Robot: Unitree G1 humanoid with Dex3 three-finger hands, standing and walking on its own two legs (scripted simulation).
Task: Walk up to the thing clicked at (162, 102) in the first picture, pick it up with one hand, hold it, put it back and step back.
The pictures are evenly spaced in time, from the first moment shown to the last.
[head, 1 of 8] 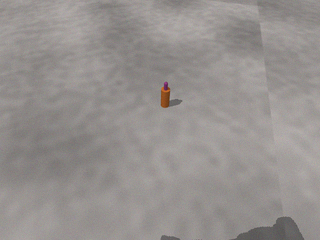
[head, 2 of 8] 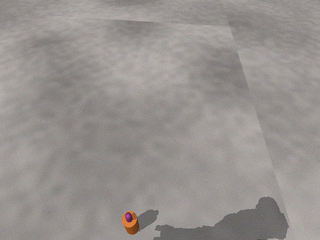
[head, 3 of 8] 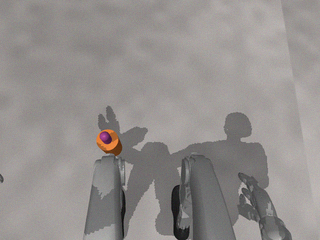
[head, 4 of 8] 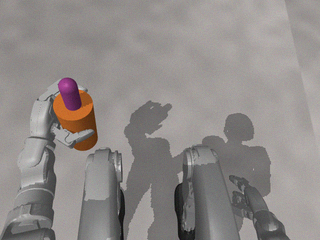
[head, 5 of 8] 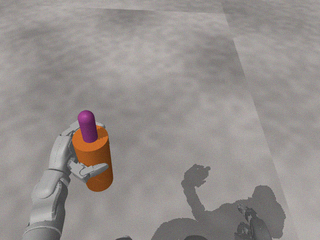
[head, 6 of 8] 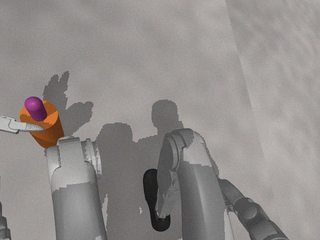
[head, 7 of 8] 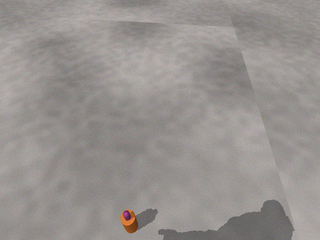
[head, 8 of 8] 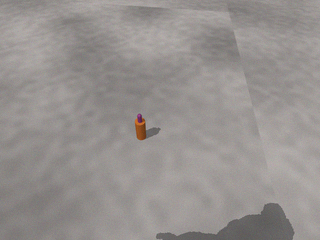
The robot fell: no
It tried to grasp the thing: yes
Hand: left
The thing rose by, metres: 0.67
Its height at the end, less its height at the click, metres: +0.00
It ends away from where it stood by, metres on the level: 0.02
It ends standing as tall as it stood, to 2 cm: yes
